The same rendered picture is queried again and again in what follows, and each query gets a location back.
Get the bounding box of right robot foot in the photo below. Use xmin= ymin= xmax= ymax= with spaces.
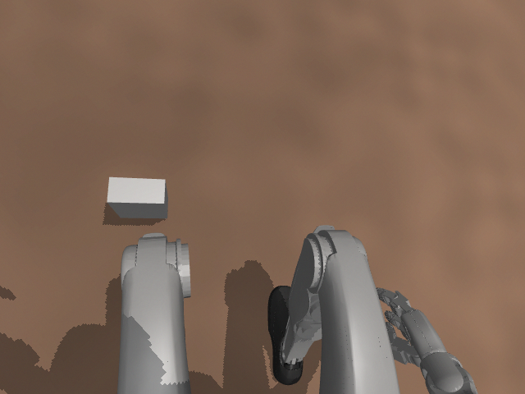
xmin=267 ymin=286 xmax=303 ymax=385

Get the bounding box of right robot arm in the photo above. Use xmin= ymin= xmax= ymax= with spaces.
xmin=420 ymin=352 xmax=478 ymax=394

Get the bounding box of right robot hand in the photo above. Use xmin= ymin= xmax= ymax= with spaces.
xmin=377 ymin=288 xmax=447 ymax=368

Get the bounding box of carton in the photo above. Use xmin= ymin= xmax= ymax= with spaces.
xmin=107 ymin=177 xmax=168 ymax=218

